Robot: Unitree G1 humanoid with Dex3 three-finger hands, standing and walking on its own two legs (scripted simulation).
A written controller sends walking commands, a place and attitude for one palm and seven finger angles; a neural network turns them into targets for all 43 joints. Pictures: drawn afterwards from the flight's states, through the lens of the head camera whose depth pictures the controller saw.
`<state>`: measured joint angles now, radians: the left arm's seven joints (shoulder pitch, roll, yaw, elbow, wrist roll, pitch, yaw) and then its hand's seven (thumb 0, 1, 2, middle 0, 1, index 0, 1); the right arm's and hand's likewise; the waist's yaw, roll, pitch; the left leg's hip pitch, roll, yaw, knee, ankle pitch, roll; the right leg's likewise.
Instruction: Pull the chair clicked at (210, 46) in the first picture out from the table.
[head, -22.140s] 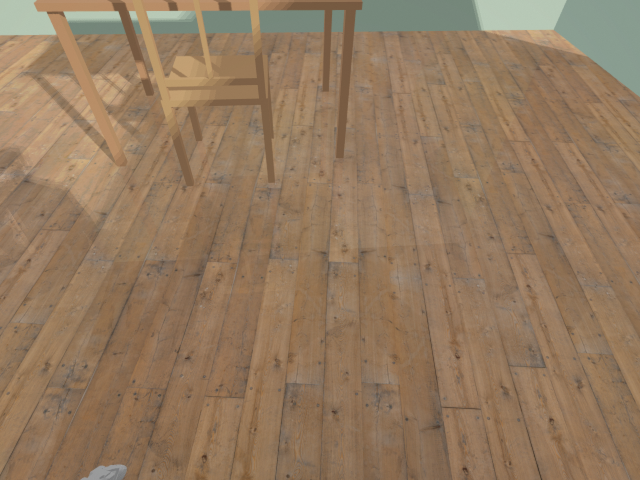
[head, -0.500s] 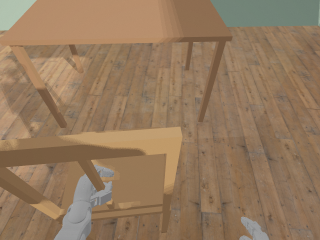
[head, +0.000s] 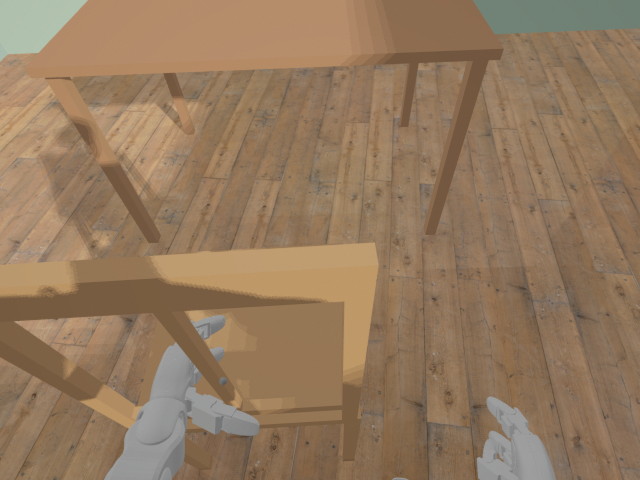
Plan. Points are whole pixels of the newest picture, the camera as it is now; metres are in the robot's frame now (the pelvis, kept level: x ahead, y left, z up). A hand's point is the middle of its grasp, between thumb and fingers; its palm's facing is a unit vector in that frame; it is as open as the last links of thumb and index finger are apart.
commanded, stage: open the thumb and straighten the fingers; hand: left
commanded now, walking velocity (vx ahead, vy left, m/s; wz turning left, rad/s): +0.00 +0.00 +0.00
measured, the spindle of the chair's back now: (209, 367) +0.27 +0.16 -0.03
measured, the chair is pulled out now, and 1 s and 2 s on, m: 0.62 0.62 0.61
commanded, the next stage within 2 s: draw the fingers out of the gap in 0.14 s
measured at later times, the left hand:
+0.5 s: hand (201, 424) +0.20 +0.16 -0.04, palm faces +0.04 -0.98 -0.20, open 17.5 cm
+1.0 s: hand (198, 476) +0.15 +0.15 -0.04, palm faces +0.04 -0.98 -0.19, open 17.5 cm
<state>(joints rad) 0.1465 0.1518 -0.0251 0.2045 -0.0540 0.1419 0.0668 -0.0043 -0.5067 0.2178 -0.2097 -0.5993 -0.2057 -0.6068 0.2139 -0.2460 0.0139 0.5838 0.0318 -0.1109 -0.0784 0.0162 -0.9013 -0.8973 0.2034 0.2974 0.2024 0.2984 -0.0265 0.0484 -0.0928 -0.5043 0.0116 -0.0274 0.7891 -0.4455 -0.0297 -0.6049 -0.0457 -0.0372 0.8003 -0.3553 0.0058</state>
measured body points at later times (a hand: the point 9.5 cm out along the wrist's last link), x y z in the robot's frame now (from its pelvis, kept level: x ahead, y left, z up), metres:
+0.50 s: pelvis +0.01 +0.00 -0.01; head +0.06 -0.01 +0.44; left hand +0.20 +0.21 -0.02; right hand +0.18 -0.25 -0.09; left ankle -0.03 +0.14 -0.71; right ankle +0.02 -0.12 -0.71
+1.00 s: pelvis +0.01 +0.01 -0.03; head +0.05 +0.00 +0.42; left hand +0.14 +0.20 -0.02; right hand +0.21 -0.22 -0.09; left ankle -0.03 +0.14 -0.71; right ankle +0.02 -0.12 -0.71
